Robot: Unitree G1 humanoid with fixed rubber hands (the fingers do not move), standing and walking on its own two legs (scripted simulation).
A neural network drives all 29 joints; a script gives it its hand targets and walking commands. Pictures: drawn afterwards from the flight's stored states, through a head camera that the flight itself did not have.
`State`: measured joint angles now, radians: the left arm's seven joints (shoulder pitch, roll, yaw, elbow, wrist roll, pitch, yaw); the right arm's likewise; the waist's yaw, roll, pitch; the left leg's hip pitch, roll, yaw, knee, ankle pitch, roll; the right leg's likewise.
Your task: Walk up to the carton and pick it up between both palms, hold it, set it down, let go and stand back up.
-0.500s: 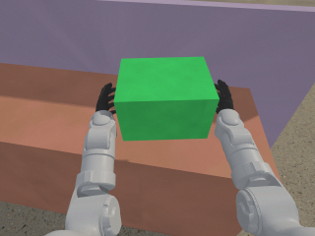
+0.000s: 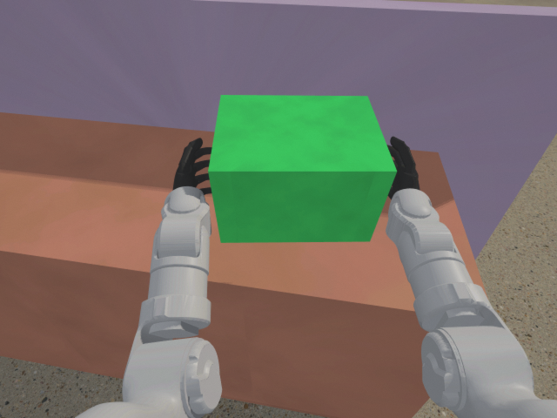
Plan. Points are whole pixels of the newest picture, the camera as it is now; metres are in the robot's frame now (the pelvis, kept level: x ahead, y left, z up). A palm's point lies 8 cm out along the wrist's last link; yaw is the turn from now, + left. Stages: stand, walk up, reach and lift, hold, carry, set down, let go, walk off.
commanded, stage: hold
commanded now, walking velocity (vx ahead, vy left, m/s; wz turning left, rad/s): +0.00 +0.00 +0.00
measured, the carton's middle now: (295, 168) +0.43 +0.00 +0.17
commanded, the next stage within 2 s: none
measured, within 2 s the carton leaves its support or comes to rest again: neither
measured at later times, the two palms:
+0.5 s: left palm (190, 193) +0.37 +0.16 +0.16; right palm (402, 190) +0.38 -0.15 +0.16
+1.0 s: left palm (181, 195) +0.36 +0.17 +0.16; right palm (396, 192) +0.38 -0.14 +0.16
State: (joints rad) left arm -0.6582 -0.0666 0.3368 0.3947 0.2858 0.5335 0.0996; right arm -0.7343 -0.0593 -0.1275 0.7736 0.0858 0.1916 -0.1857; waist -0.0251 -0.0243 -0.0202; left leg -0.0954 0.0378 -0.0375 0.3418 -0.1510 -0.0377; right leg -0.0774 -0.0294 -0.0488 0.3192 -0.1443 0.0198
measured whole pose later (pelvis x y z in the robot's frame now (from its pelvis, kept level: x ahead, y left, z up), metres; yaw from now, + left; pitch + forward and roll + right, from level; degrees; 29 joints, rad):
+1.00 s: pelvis +0.00 +0.00 +0.00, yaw +1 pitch -6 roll +0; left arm -0.63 -0.04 0.32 0.33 0.28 0.56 0.08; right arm -0.71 -0.02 -0.14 0.71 0.07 0.21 -0.20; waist -0.04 -0.05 0.00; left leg -0.09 0.03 -0.05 0.34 -0.15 -0.04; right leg -0.06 -0.03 -0.07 0.32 -0.15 0.02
